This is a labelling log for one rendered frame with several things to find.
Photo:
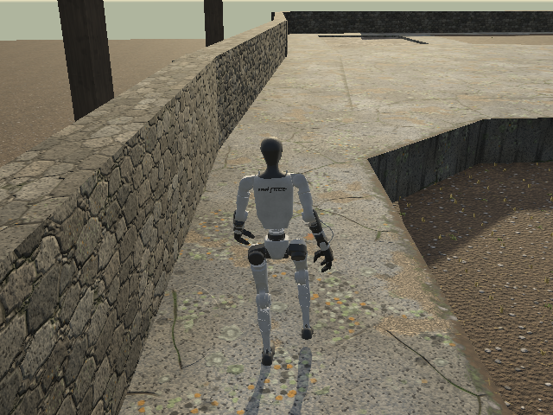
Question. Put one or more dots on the robot right hand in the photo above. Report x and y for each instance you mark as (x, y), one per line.
(328, 258)

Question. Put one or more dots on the left robot thigh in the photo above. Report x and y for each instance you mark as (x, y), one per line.
(256, 256)

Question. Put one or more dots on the robot left hand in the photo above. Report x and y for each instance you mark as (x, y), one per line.
(238, 238)

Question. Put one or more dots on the left robot forearm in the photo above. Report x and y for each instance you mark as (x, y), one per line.
(238, 225)

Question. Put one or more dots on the robot left upper arm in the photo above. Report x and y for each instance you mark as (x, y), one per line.
(245, 185)

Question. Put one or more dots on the right robot forearm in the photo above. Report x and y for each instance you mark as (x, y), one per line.
(318, 232)

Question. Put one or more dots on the robot right upper arm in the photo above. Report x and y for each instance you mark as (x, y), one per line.
(301, 182)

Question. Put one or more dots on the left robot shin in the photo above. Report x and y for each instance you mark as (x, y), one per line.
(264, 323)

